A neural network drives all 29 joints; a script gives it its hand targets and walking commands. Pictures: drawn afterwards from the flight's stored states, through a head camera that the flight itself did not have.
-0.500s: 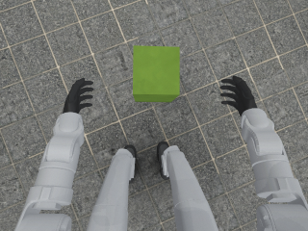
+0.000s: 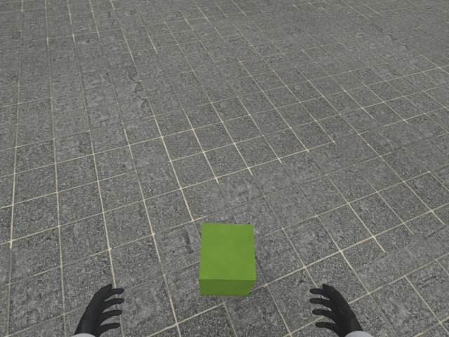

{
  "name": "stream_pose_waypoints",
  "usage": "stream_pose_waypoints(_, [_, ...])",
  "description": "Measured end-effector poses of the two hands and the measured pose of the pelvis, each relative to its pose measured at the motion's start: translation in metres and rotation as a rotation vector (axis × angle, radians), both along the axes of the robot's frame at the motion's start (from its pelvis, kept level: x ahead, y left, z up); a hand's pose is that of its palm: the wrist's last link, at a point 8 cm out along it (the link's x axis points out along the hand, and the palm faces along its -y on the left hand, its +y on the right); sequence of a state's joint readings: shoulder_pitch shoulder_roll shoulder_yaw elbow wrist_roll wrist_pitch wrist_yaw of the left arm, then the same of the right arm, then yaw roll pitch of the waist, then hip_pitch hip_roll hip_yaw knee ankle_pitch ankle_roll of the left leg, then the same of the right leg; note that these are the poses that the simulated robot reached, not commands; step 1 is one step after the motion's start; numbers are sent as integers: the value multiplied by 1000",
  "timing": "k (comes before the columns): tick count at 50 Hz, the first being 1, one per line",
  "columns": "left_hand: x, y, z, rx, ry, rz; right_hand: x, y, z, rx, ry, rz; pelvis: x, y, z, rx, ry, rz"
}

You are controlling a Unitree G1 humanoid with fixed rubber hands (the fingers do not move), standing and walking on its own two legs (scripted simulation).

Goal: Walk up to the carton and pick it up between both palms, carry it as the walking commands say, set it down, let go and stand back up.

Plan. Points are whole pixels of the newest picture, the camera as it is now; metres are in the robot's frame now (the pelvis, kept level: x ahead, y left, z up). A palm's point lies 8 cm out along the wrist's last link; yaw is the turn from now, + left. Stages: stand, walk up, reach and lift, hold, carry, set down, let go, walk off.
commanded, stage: let go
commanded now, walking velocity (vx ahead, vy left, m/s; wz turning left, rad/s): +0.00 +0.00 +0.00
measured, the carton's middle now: (225, 260) +0.47 -0.05 -0.64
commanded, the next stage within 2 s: stand in 0.60 s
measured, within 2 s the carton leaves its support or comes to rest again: neither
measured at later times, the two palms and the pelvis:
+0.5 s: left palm out of the picture +0.15 +0.25 -0.07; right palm out of the picture +0.14 -0.20 -0.08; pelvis +0.00 +0.02 +0.00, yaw -1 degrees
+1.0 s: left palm out of the picture +0.10 +0.31 -0.08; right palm out of the picture +0.11 -0.28 -0.07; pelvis +0.00 +0.02 +0.00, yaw +0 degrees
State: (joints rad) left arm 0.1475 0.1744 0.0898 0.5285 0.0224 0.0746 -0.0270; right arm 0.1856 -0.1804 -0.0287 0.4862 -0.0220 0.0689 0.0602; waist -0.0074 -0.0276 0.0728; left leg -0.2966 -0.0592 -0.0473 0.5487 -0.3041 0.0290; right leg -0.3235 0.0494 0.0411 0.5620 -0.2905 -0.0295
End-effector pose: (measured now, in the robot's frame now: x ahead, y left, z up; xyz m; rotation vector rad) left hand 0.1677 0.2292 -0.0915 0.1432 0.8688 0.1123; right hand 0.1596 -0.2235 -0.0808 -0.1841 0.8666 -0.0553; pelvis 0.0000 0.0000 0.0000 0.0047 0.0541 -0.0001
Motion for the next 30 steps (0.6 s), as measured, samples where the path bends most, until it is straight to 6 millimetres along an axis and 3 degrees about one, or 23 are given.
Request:
stream_pose_waypoints(3, [-19, 6, 0, -7, 36, 0, -5, -1, 6, -10, -3, -10, 7, 1, 3, -4, -25, 4])
stream_pose_waypoints(6, [-25, 8, 8, -12, 15, -12, -4, 0, 14, -14, -32, -16, 11, 4, 5, -10, -45, 4])
stream_pose_waypoints(16, [-3, 17, 30, -12, -79, -42, 7, 12, 18, 13, -75, -15, 12, 16, 6, -19, -125, 0])
stream_pose_waypoints(24, [-12, 18, 22, 0, -34, -56, -16, 19, 7, 19, -8, -35, 6, 21, 3, -19, -174, -11])
stream_pose_waypoints(30, [-26, 21, 13, -4, -19, -15, -34, 13, -1, -26, 64, -48, -6, 23, -1, -24, -182, -26])
